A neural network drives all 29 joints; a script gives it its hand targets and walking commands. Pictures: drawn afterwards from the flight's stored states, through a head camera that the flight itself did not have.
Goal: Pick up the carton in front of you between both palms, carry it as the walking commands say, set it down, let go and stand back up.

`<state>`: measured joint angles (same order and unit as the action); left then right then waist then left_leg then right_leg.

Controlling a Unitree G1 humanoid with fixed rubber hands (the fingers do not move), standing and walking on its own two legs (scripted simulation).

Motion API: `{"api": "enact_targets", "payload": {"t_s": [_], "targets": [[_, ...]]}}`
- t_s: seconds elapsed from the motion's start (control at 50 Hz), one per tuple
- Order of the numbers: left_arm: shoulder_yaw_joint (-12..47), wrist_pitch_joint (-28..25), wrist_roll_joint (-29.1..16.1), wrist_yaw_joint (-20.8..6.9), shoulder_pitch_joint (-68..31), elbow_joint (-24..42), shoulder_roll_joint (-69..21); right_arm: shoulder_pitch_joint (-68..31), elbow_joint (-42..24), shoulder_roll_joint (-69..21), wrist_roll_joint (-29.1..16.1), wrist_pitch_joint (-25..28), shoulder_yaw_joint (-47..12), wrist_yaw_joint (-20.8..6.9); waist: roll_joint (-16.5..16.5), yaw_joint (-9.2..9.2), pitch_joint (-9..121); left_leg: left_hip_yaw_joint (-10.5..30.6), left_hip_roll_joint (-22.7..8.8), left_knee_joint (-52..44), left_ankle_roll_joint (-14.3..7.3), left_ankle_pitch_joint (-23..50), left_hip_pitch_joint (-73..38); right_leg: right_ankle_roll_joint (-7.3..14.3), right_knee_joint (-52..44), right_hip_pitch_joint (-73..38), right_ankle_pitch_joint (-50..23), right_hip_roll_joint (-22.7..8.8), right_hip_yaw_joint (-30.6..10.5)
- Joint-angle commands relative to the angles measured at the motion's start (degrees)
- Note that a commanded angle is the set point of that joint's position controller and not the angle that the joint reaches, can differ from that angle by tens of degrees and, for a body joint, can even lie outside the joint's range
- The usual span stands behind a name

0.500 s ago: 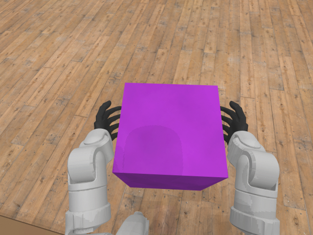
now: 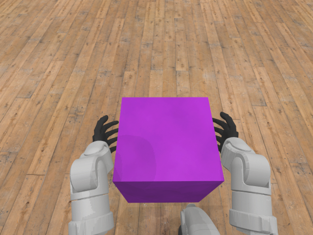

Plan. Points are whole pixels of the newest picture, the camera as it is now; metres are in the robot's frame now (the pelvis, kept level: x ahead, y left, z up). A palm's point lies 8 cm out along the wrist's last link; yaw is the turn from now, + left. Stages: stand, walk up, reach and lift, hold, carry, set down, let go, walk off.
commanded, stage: carry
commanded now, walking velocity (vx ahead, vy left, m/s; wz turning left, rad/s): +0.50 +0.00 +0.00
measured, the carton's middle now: (164, 155) +0.32 -0.02 -0.02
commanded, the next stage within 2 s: none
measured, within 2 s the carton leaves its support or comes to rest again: neither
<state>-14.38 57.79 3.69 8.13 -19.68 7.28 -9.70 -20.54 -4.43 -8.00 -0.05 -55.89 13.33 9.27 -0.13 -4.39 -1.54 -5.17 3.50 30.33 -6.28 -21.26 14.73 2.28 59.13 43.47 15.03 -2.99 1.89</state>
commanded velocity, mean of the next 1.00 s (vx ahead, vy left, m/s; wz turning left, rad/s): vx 0.23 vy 0.00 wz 0.00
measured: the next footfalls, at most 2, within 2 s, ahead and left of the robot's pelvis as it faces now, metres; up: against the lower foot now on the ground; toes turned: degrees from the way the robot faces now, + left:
right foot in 0.16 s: +0.31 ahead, -0.09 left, +0.00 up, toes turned -5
left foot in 0.62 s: +0.61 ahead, +0.12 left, +0.00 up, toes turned -5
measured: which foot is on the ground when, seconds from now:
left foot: down 0.00-0.16, up 0.18-0.60, down 0.62-1.00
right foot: up 0.00-0.14, down 0.16-0.64, up 0.66-0.88, down 0.90-1.00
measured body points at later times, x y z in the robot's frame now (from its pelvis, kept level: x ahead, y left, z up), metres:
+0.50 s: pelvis +0.35 -0.01 +0.02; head +0.37 -0.03 +0.47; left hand +0.63 +0.15 +0.12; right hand +0.65 -0.15 +0.11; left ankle +0.44 +0.14 -0.69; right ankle +0.28 -0.09 -0.73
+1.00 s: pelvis +0.58 +0.02 +0.01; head +0.54 +0.01 +0.46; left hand +0.82 +0.17 +0.10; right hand +0.82 -0.14 +0.10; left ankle +0.57 +0.11 -0.73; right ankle +0.58 -0.10 -0.73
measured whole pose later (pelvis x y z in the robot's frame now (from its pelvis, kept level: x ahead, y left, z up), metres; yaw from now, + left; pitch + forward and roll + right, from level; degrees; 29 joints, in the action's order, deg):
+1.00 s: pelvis +0.58 +0.02 +0.01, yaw +0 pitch +2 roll +0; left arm -1.7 68.3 4.1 6.8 3.2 29.3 -7.6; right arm 2.4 -28.4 -7.5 3.2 -67.6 1.9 6.8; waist 0.1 -0.5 9.2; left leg -11.9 -2.5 26.5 -1.5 -15.3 13.2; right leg -0.1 27.6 15.0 14.6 -3.8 8.3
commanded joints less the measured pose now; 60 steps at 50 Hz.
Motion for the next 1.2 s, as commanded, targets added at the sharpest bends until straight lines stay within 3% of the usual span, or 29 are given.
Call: {"api": "enact_targets", "payload": {"t_s": [0.0, 0.08, 0.12, 0.14, 0.16, 0.18, 0.2, 0.22, 0.24, 0.28, 0.34, 0.46, 0.52, 0.56, 0.58, 0.6, 0.62, 0.64, 0.66, 0.7, 0.74, 0.78, 0.84, 0.88, 0.9, 0.94, 1.02, 1.08, 1.18], "targets": [[38.2, -4.1, -7.9, -1.2, -30.0, 2.8, -43.8, -32.8, -5.9, -49.0, -14.2, 2.2, -43.4, -5.6, 5.6, 0.03, 24.0, 11.3, -12.7, -4.6, -5.2, 48.5, -21.9, 0.8, -12.6, -0.7, -8.5, 2.2, 4.0], [39.6, -5.3, -8.9, -1.6, -27.9, 4.4, -41.8, -28.4, -6.1, -46.1, -12.2, 3.4, -43.0, -5.0, 7.9, 0.91, 23.4, 5.2, -11.2, -3.0, -0.8, 61.8, -21.8, 2.2, -31.3, -17.5, -18.3, 6.7, 9.9], [39.8, -5.6, -9.5, -1.5, -26.8, 5.4, -40.1, -27.7, -7.5, -44.1, -11.3, 3.5, -42.7, -4.3, 7.6, 4.38, 29.1, 0.1, -10.4, 10.6, 2.6, 59.9, -18.3, 2.6, -37.1, -36.2, -21.5, 6.3, 10.3], [39.3, -5.6, -9.5, -1.4, -25.6, 5.9, -39.0, -29.1, -8.7, -42.9, -11.0, 3.2, -42.5, -3.8, 2.9, 6.63, 31.8, 0.2, -9.4, 20.7, 3.7, 41.8, -8.4, 3.1, -34.5, -48.1, -23.7, -1.5, 1.0], [38.7, -5.4, -9.3, -0.7, -26.6, 6.2, -36.1, -26.8, -8.1, -43.1, -11.3, 2.7, -42.7, -3.5, -11.6, 5.56, 39.8, 2.9, -2.7, 39.9, 7.1, 7.3, 12.1, 14.6, -30.3, -67.9, -30.6, -20.5, -26.6], [39.0, -4.9, -10.8, -0.3, -22.4, 5.0, -36.6, -24.4, -9.4, -40.6, -11.2, 2.3, -41.8, -3.0, -14.5, 7.09, 40.0, 5.7, 1.1, 48.4, 6.3, -7.7, 21.2, 17.7, -36.4, -69.1, -24.8, -20.7, -35.5], [39.3, -4.8, -11.6, -0.6, -23.4, 7.4, -36.8, -26.0, -10.6, -41.6, -11.1, 2.3, -41.4, -2.6, -11.9, 6.95, 35.7, 7.6, -2.2, 49.2, 5.1, -5.5, 25.6, 15.5, -37.0, -66.9, -23.2, -18.2, -29.3], [41.3, -4.2, -13.7, -1.0, -24.1, 8.8, -38.8, -24.1, -10.3, -41.8, -10.7, 1.8, -40.6, -2.2, -5.1, 6.4, 32.7, 7.4, -4.0, 45.0, 5.0, -2.4, 25.7, 12.8, -38.4, -62.5, -26.1, -17.1, -24.9], [42.7, -3.8, -15.1, -1.6, -25.2, 11.4, -39.9, -22.7, -11.2, -42.1, -10.0, 1.5, -40.0, -2.0, -1.3, 5.98, 29.4, 6.5, -5.5, 39.9, 5.1, -0.3, 24.8, 10.5, -39.9, -58.1, -28.4, -16.1, -20.5], [44.6, -2.8, -17.1, -2.6, -24.7, 14.7, -41.1, -19.0, -12.7, -42.5, -8.5, 0.6, -39.7, -2.1, -2.0, 5.38, 27.8, 5.6, -6.8, 30.3, 5.9, 2.3, 20.6, 7.5, -42.6, -53.8, -26.4, -14.2, -15.5], [45.9, -0.3, -17.7, -4.0, -18.4, 18.5, -40.3, -11.4, -15.2, -43.2, -7.0, -1.4, -41.3, -2.6, -5.0, 5.49, 25.6, 1.6, -6.1, 19.1, 7.4, 2.5, 19.4, 7.3, -44.4, -52.5, -31.0, -12.8, -9.9], [45.3, 5.5, -17.6, -6.0, -7.5, 21.9, -39.9, -5.1, -22.5, -45.0, -9.0, -7.1, -44.3, -4.1, -9.4, 5.53, 18.4, -3.6, -5.4, 3.7, 7.7, 14.2, 19.0, 4.8, -45.5, -51.3, -35.2, -9.4, -0.7], [44.3, 7.5, -16.0, -6.4, -3.9, 23.1, -39.8, -4.4, -25.5, -44.9, -11.1, -9.4, -46.1, -5.3, -9.2, 5.82, 14.9, -6.7, -3.6, -2.2, 7.9, 19.9, 15.3, 2.9, -42.3, -50.5, -45.3, -7.8, 4.2], [44.0, 8.5, -15.2, -6.4, -1.5, 24.0, -39.8, -2.5, -26.6, -44.9, -12.0, -10.6, -46.6, -6.1, -8.7, 5.29, 15.3, -9.5, -1.8, -7.2, 7.5, 24.6, 5.2, 0.9, -34.6, -46.6, -46.0, -6.3, 7.5], [44.2, 9.0, -15.0, -6.5, -0.7, 24.6, -39.8, -1.2, -27.2, -44.8, -12.1, -11.1, -46.7, -6.5, -7.6, 4.63, 16.5, -10.2, -1.6, -10.1, 7.1, 28.4, -2.8, -0.7, -29.1, -42.7, -44.1, -5.2, 9.2], [44.3, 9.4, -14.8, -6.6, -0.2, 24.9, -39.5, 0.1, -27.6, -44.5, -11.9, -11.6, -46.5, -6.9, -5.7, 4.05, 18.4, -5.8, -6.6, -10.0, 6.6, 36.4, -12.2, -2.7, -23.2, -36.2, -35.1, -4.5, 9.4], [44.9, 10.1, -15.2, -6.8, -1.2, 26.4, -39.2, 1.4, -27.6, -43.7, -11.7, -12.0, -46.0, -7.3, 5.3, 3.34, 23.8, 9.3, -20.3, -4.3, 1.6, 62.2, -25.9, -4.7, -9.6, -25.2, -9.8, -1.4, 8.7], [46.3, 10.7, -15.8, -7.1, -0.7, 26.9, -39.7, 1.6, -25.9, -43.8, -12.0, -12.0, -45.9, -7.5, 14.7, 2.58, 28.5, 22.0, -28.4, -6.1, -8.1, 67.1, -34.3, -5.4, 2.4, -14.6, 14.8, 4.5, 4.8], [47.4, 10.7, -16.1, -7.5, -0.6, 27.3, -41.1, 2.9, -26.3, -45.2, -12.4, -11.8, -45.8, -8.0, 11.3, 2.96, 27.4, 20.3, -28.7, -9.5, -9.3, 61.6, -28.5, -4.5, 7.3, -13.8, 18.4, 2.5, -0.1], [48.9, 9.9, -16.7, -8.6, -3.3, 27.5, -45.2, 0.8, -27.3, -49.8, -13.1, -10.9, -46.7, -9.2, 5.9, 3.48, 24.8, 12.6, -25.0, -12.9, -5.5, 49.0, -19.4, -2.9, -0.8, -16.7, 15.8, -2.1, -2.6], [49.4, 8.8, -16.8, -9.2, -3.6, 26.9, -48.1, -1.3, -27.8, -52.2, -13.7, -10.0, -48.1, -10.1, 5.8, 4.11, 22.5, 5.5, -20.6, -15.7, -1.3, 39.1, -11.6, -3.4, -16.8, -23.8, 12.4, -1.5, 0.3], [49.4, 8.0, -15.9, -9.2, -1.0, 25.9, -48.7, 0.2, -27.6, -52.0, -13.8, -9.4, -48.5, -10.7, 6.6, 4.01, 23.5, 3.3, -19.9, -15.5, -1.0, 32.2, -10.3, -3.7, -24.2, -27.8, 10.4, -0.1, 2.4], [49.4, 7.6, -14.8, -8.9, 1.2, 26.1, -47.2, 1.8, -27.7, -49.9, -13.5, -9.2, -48.5, -11.0, 6.8, 4.22, 23.7, -0.5, -17.8, -12.3, 0.7, 23.1, -6.4, -4.0, -34.3, -33.6, -4.9, -0.9, 5.9], [48.6, 8.3, -14.3, -8.4, 1.1, 27.7, -44.1, 2.5, -28.0, -47.1, -12.5, -9.8, -47.9, -10.4, 5.4, 4.13, 21.1, -1.1, -15.8, -10.9, 3.6, 13.2, -0.7, -4.4, -37.5, -37.4, -10.1, -4.3, 4.5], [48.2, 8.7, -14.4, -8.1, 0.4, 27.8, -42.4, 1.8, -28.5, -45.8, -12.2, -10.1, -47.7, -10.0, 3.0, 4.05, 18.2, -1.7, -14.5, -9.9, 5.1, 9.9, 0.4, -4.1, -37.8, -34.7, -11.4, -8.1, 0.6], [47.4, 9.4, -14.6, -7.5, -0.6, 27.5, -40.6, 0.3, -29.8, -43.1, -12.3, -11.4, -47.4, -9.3, -2.4, 4.09, 14.5, -0.8, -13.2, -8.6, 6.5, 16.4, -3.0, -2.7, -35.9, -29.7, -15.1, -8.9, 0.1], [45.2, 11.4, -14.5, -6.2, 2.2, 25.4, -35.8, 3.0, -28.2, -38.4, -11.4, -13.4, -45.6, -7.2, -1.6, 4.17, 18.0, -0.8, -13.5, -2.0, 6.6, 31.8, -5.4, -2.2, -32.0, -32.6, -31.9, -7.8, 1.2], [44.6, 12.1, -14.7, -5.7, 2.4, 24.1, -34.8, 3.6, -26.8, -37.5, -10.8, -14.2, -44.5, -6.4, -2.0, 4.18, 19.7, -1.2, -13.1, -0.5, 7.0, 33.4, -5.8, -2.1, -30.5, -33.9, -37.6, -7.9, 1.4], [46.0, 11.6, -16.2, -6.4, -1.5, 26.3, -39.0, 0.5, -28.2, -41.7, -11.8, -13.6, -45.3, -7.0, -1.0, 4.28, 20.4, -1.0, -13.0, -0.2, 7.0, 34.5, -6.5, -2.0, -29.5, -34.2, -36.5, -7.3, 1.9]]}}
